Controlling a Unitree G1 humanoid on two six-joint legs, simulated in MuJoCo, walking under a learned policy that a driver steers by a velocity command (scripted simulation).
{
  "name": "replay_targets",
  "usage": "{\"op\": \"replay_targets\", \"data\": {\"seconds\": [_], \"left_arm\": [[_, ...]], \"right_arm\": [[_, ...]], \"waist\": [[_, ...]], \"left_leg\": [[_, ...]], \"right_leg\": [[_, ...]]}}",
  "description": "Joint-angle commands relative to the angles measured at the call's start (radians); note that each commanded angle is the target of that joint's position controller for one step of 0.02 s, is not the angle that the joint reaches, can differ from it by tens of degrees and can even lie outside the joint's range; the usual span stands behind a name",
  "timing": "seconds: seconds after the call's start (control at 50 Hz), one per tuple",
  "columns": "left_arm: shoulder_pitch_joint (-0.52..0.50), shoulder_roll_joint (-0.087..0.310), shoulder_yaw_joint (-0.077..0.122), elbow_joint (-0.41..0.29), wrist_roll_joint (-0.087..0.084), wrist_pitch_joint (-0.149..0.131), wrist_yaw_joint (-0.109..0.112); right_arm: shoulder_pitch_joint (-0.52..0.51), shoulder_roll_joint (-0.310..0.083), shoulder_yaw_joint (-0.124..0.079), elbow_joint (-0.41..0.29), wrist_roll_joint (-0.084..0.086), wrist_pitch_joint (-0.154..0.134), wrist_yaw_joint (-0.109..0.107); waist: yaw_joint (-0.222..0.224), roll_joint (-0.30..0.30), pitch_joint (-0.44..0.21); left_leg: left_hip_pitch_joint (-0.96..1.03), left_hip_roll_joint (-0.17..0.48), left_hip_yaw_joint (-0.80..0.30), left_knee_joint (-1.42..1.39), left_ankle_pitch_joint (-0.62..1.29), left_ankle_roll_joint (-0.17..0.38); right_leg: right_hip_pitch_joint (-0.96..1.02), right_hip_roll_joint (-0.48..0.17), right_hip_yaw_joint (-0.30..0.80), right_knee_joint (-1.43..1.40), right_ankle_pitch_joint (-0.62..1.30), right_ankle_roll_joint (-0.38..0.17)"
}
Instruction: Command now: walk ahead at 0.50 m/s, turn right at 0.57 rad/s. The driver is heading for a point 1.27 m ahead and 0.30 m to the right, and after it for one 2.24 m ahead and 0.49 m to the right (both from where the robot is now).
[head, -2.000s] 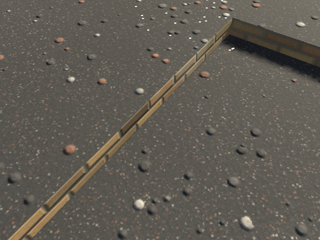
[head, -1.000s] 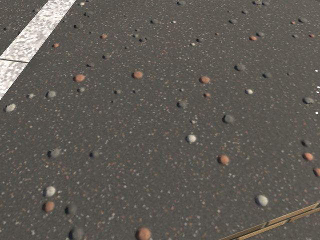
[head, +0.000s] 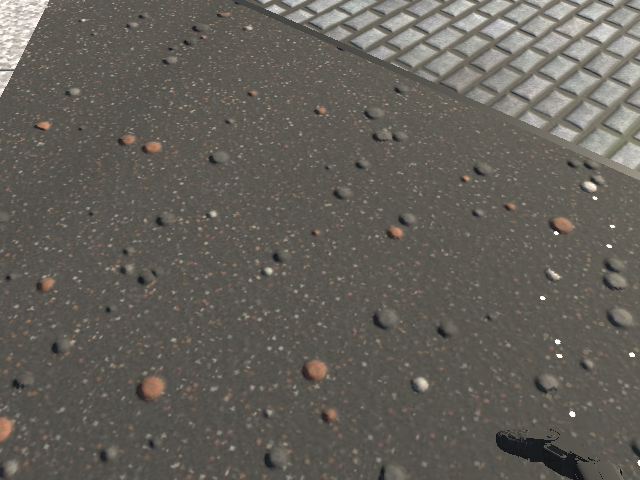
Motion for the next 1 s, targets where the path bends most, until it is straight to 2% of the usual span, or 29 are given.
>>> {"op": "replay_targets", "data": {"seconds": [0.02, 0.1, 0.14, 0.18, 0.22, 0.26, 0.28, 0.3, 0.32, 0.34, 0.36, 0.38, 0.42, 0.44, 0.5, 0.56, 0.64, 0.72, 0.76, 0.78, 0.8, 0.82, 0.84, 0.86, 0.88, 0.9, 0.92, 0.96, 1.0], "left_arm": [[0.039, 0.099, 0.022, -0.063, -0.011, -0.048, 0.011], [0.101, 0.130, 0.034, -0.046, -0.020, -0.013, 0.015], [0.144, 0.140, 0.040, -0.039, -0.010, -0.003, 0.013], [0.148, 0.153, 0.045, -0.043, -0.003, 0.002, 0.017], [0.103, 0.168, 0.048, -0.056, -0.002, -0.001, 0.021], [0.056, 0.185, 0.050, -0.068, -0.003, -0.011, 0.008], [0.021, 0.165, 0.042, -0.084, -0.011, -0.022, -0.004], [0.060, 0.073, 0.018, -0.114, -0.015, -0.034, -0.006], [0.172, 0.067, 0.012, -0.141, -0.032, -0.019, -0.004], [0.153, 0.123, 0.017, -0.104, 0.006, 0.002, 0.005], [0.064, 0.125, 0.018, -0.111, 0.020, 0.009, -0.004], [0.023, 0.117, 0.018, -0.124, 0.021, 0.015, -0.013], [-0.001, 0.093, 0.013, -0.140, 0.029, 0.038, -0.035], [0.005, 0.081, 0.009, -0.146, 0.030, 0.049, -0.041], [-0.065, 0.060, 0.003, -0.176, 0.035, 0.064, -0.057], [-0.157, 0.048, -0.004, -0.207, 0.034, 0.067, -0.068], [-0.288, 0.024, -0.020, -0.237, 0.023, 0.059, -0.087], [-0.394, 0.018, -0.027, -0.275, 0.025, 0.052, -0.094], [-0.375, 0.027, -0.022, -0.276, 0.034, 0.047, -0.083], [-0.319, 0.035, -0.016, -0.261, 0.039, 0.042, -0.074], [-0.188, 0.049, -0.006, -0.222, 0.046, 0.031, -0.065], [-0.020, 0.079, 0.010, -0.169, 0.058, 0.021, -0.051], [0.089, 0.187, 0.037, -0.160, 0.071, 0.018, -0.033], [0.114, 0.246, 0.054, -0.167, 0.030, 0.027, -0.021], [0.089, 0.222, 0.052, -0.151, 0.012, 0.032, -0.010], [0.044, 0.167, 0.036, -0.132, 0.007, 0.025, -0.005], [0.005, 0.116, 0.019, -0.120, 0.006, 0.018, -0.008], [-0.052, 0.067, -0.002, -0.115, -0.001, 0.002, -0.014], [-0.035, 0.077, -0.001, -0.093, -0.002, -0.014, -0.017]], "right_arm": [[0.012, -0.133, -0.030, -0.047, -0.005, 0.021, 0.003], [-0.137, -0.080, -0.002, -0.069, 0.002, 0.028, 0.033], [-0.197, -0.096, -0.002, -0.071, 0.013, 0.027, 0.035], [-0.217, -0.123, -0.007, -0.067, 0.020, 0.017, 0.033], [-0.158, -0.154, -0.019, -0.043, 0.021, 0.003, 0.026], [0.024, -0.216, -0.047, 0.016, 0.025, -0.010, 0.008], [0.168, -0.247, -0.062, 0.047, 0.018, -0.026, -0.012], [0.313, -0.308, -0.083, 0.058, -0.003, -0.033, -0.030], [0.254, -0.348, -0.094, 0.045, 0.001, -0.017, -0.027], [0.193, -0.257, -0.090, 0.024, 0.010, -0.003, -0.020], [0.158, -0.180, -0.068, 0.022, 0.018, -0.005, -0.017], [0.155, -0.154, -0.061, 0.039, 0.016, -0.011, -0.014], [0.189, -0.171, -0.065, 0.078, 0.021, -0.027, -0.015], [0.206, -0.177, -0.068, 0.093, 0.029, -0.038, -0.010], [0.236, -0.191, -0.077, 0.126, 0.039, -0.054, 0.000], [0.261, -0.208, -0.084, 0.156, 0.032, -0.051, 0.003], [0.288, -0.224, -0.090, 0.186, 0.034, -0.043, 0.006], [0.369, -0.247, -0.096, 0.232, 0.034, -0.027, -0.002], [0.393, -0.267, -0.099, 0.257, 0.033, -0.014, -0.006], [0.397, -0.284, -0.100, 0.268, 0.033, -0.008, -0.007], [0.394, -0.292, -0.099, 0.273, 0.037, -0.001, -0.009], [0.382, -0.280, -0.091, 0.261, 0.044, -0.001, -0.010], [0.396, -0.183, -0.063, 0.191, 0.066, -0.007, 0.004], [0.369, -0.211, -0.074, 0.162, 0.056, -0.005, 0.008], [0.263, -0.237, -0.085, 0.141, 0.046, 0.000, 0.008], [0.234, -0.200, -0.070, 0.134, 0.052, -0.010, 0.011], [0.251, -0.188, -0.067, 0.149, 0.046, -0.010, 0.014], [0.336, -0.173, -0.066, 0.190, 0.018, 0.021, 0.023], [0.335, -0.165, -0.069, 0.195, 0.012, 0.036, 0.034]], "waist": [[0.000, 0.045, 0.035], [0.072, -0.064, -0.004], [0.105, -0.091, 0.004], [0.111, -0.106, 0.000], [0.066, -0.099, -0.017], [-0.020, -0.087, -0.093], [-0.097, -0.070, -0.149], [-0.118, 0.071, -0.276], [-0.037, 0.294, -0.380], [-0.021, 0.102, -0.257], [-0.034, 0.009, -0.127], [-0.022, -0.029, -0.041], [-0.001, 0.024, 0.030], [0.007, 0.067, 0.035], [0.010, 0.081, 0.060], [-0.003, 0.077, 0.096], [-0.040, 0.076, 0.118], [-0.081, 0.070, 0.150], [-0.066, 0.083, 0.128], [-0.036, 0.096, 0.088], [0.029, 0.084, 0.014], [0.106, 0.055, -0.089], [0.126, -0.129, -0.249], [0.122, -0.186, -0.338], [0.125, -0.069, -0.225], [0.085, -0.063, -0.096], [0.032, -0.030, -0.021], [-0.042, -0.054, 0.021], [-0.054, -0.079, 0.038]], "left_leg": [[-0.058, 0.024, 0.031, -0.313, 0.034, -0.017], [0.058, -0.041, 0.087, -0.681, 0.199, -0.023], [0.059, -0.061, 0.093, -0.781, 0.218, -0.023], [0.081, -0.066, 0.067, -0.861, 0.218, -0.015], [0.258, -0.093, 0.048, -0.966, 0.201, 0.008], [0.540, -0.119, 0.041, -1.042, 0.165, 0.043], [0.765, -0.032, -0.018, -1.083, 0.194, 0.071], [1.009, 0.233, -0.247, -1.046, 0.139, 0.123], [1.131, 0.418, -0.696, -1.139, 0.098, 0.272], [0.989, 0.385, -0.678, -1.181, -0.038, 0.273], [0.855, 0.328, -0.535, -1.210, -0.068, 0.246], [0.754, 0.285, -0.418, -1.251, -0.005, 0.217], [0.649, 0.225, -0.255, -1.303, 0.109, 0.178], [0.627, 0.224, -0.218, -1.310, 0.182, 0.179], [0.626, 0.217, -0.100, -1.357, 0.255, 0.171], [0.640, 0.201, 0.008, -1.377, 0.295, 0.154], [0.664, 0.173, 0.132, -1.368, 0.315, 0.116], [0.764, 0.206, 0.171, -1.346, 0.398, 0.103], [0.824, 0.217, 0.199, -1.252, 0.662, 0.097], [0.843, 0.220, 0.217, -1.150, 0.849, 0.094], [0.822, 0.209, 0.248, -0.985, 0.936, 0.083], [0.683, 0.184, 0.270, -0.772, 0.799, 0.065], [0.325, 0.102, 0.274, -0.420, 0.278, 0.019], [0.136, -0.052, 0.151, -0.160, -0.277, -0.007], [0.048, 0.000, 0.035, -0.125, -0.187, 0.000], [0.051, 0.031, 0.029, -0.183, -0.129, 0.006], [0.109, 0.062, 0.024, -0.285, -0.102, 0.009], [0.248, 0.075, 0.025, -0.375, -0.077, -0.005], [0.256, 0.064, 0.044, -0.416, -0.048, -0.018]], "right_leg": [[0.136, -0.260, 0.337, -0.282, 0.714, -0.054], [0.238, -0.209, 0.272, -0.281, 0.731, 0.005], [0.314, -0.234, 0.315, -0.268, 0.755, 0.012], [0.381, -0.263, 0.355, -0.225, 0.766, 0.012], [0.350, -0.265, 0.361, -0.163, 0.844, 0.038], [0.291, -0.236, 0.361, 0.027, 0.950, 0.069], [0.165, -0.202, 0.341, 0.197, 0.802, 0.080], [0.012, -0.155, 0.246, 0.445, 0.259, 0.085], [-0.233, -0.031, 0.132, 0.710, -0.276, 0.119], [-0.313, -0.136, 0.114, 0.789, -0.171, 0.124], [-0.317, -0.159, 0.102, 0.776, -0.085, 0.132], [-0.315, -0.185, 0.097, 0.735, -0.056, 0.138], [-0.294, -0.218, 0.084, 0.683, -0.051, 0.143], [-0.282, -0.224, 0.081, 0.660, -0.051, 0.143], [-0.343, -0.240, 0.071, 0.608, 0.014, 0.151], [-0.399, -0.253, 0.054, 0.507, 0.129, 0.157], [-0.346, -0.258, -0.013, 0.279, 0.262, 0.141], [-0.290, -0.235, -0.088, 0.106, 0.180, 0.094], [-0.209, -0.182, -0.120, 0.049, 0.076, 0.057], [-0.125, -0.142, -0.133, 0.027, 0.027, 0.035], [0.038, -0.102, -0.135, -0.033, 0.039, 0.011], [0.297, -0.130, -0.075, -0.070, 0.078, -0.015], [0.655, -0.436, 0.347, -0.096, -0.044, -0.110], [0.711, -0.626, 0.758, -0.235, 0.163, -0.200], [0.645, -0.572, 0.570, -0.215, 0.292, -0.181], [0.499, -0.531, 0.428, -0.226, 0.392, -0.153], [0.367, -0.473, 0.330, -0.259, 0.427, -0.099], [0.189, -0.410, 0.218, -0.335, 0.417, -0.058], [0.148, -0.394, 0.184, -0.374, 0.454, -0.081]]}}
